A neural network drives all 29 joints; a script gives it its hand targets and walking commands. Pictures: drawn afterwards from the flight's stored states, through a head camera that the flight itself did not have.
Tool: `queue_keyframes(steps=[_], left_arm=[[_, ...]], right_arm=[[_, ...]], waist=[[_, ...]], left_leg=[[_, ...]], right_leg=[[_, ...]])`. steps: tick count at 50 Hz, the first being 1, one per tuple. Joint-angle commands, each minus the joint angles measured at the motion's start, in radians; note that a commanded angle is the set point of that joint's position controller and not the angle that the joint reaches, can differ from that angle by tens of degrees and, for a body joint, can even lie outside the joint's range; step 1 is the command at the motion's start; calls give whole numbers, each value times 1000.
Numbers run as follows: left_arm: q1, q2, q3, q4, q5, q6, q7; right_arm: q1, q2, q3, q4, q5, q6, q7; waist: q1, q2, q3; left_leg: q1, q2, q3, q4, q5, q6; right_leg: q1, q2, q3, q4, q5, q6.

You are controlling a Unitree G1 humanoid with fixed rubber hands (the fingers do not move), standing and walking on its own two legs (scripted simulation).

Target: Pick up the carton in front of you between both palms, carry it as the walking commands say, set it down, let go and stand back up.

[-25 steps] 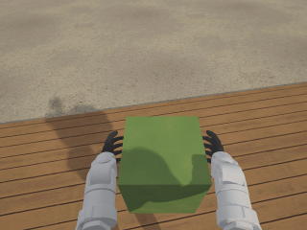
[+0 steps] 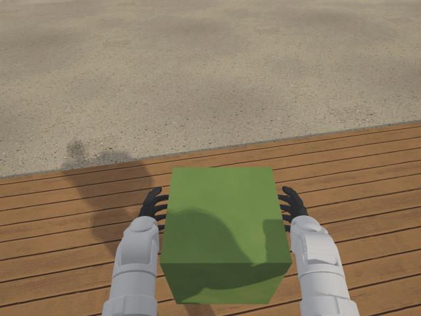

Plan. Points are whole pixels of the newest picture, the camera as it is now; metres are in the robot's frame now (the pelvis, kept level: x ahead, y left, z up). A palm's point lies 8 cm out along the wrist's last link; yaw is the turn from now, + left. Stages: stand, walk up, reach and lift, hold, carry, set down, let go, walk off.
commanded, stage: reach and lift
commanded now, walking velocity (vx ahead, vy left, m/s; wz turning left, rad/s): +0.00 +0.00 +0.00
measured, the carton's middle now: (222, 238) +0.29 +0.00 -0.04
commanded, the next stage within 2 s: hold in 0.10 s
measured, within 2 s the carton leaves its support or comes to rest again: neither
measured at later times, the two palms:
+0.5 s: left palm (144, 226) +0.27 +0.15 +0.05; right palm (301, 225) +0.27 -0.15 +0.05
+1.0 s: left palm (134, 200) +0.32 +0.17 +0.07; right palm (285, 193) +0.33 -0.13 +0.07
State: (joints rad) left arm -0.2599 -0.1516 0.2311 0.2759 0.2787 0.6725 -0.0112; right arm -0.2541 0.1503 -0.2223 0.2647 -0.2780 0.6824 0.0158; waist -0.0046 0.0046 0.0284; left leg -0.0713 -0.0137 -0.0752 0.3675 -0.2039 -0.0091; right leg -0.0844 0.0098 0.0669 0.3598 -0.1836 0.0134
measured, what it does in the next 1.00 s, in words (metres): stands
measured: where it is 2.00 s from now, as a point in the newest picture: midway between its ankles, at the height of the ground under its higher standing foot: (208, 257)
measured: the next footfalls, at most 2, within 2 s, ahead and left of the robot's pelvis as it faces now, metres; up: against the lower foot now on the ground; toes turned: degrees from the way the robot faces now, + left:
right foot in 1.12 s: +0.13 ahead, -0.10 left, +0.00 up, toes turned -7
left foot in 1.40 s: +0.34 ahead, +0.14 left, +0.00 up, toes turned +13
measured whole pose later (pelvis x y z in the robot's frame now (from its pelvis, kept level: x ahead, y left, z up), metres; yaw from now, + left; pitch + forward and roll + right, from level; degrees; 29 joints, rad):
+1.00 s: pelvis +0.04 +0.01 -0.01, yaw +1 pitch +2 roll +0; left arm -0.23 -0.12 0.16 0.01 0.18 0.94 0.05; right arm -0.25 0.13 -0.16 0.04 -0.16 0.93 -0.03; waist 0.00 -0.02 -0.17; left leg -0.25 0.00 0.01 0.53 -0.31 0.00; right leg -0.29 -0.04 0.02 0.61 -0.38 0.01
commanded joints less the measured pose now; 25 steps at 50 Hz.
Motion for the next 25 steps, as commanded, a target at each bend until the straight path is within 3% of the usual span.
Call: queue_keyframes(steps=[1,5,10,16,25], left_arm=[[-442,-923,-522,-42,-233,-23,-228],[-453,-924,-527,-50,-237,-14,-227],[-417,-916,-587,-145,-274,23,-218],[-419,-860,-526,-105,-238,64,-219],[-533,-898,-536,-86,-249,51,-233]], right_arm=[[-450,910,518,-49,229,-31,222],[-463,908,524,-58,232,-23,224],[-432,913,594,-150,273,15,215],[-424,864,523,-104,234,55,212],[-534,907,536,-85,247,42,223]], waist=[[-1,1,-259],[1,2,-254],[7,0,-298],[3,-2,-149],[4,0,-199]], left_leg=[[31,-85,3,-44,225,-1],[34,-84,4,-48,208,-1],[79,-83,-1,-59,288,-4],[24,-79,11,-87,99,4],[15,-76,14,-67,41,7]], right_leg=[[102,90,-2,-24,220,-4],[99,90,-5,-27,200,-5],[141,90,3,-41,273,-1],[84,83,-4,-68,91,-7],[81,78,-8,-46,41,-10]])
